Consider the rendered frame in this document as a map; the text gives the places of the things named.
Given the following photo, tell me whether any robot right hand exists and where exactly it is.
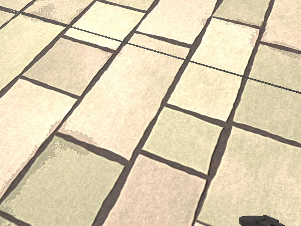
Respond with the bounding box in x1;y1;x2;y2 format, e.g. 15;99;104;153
239;215;285;226

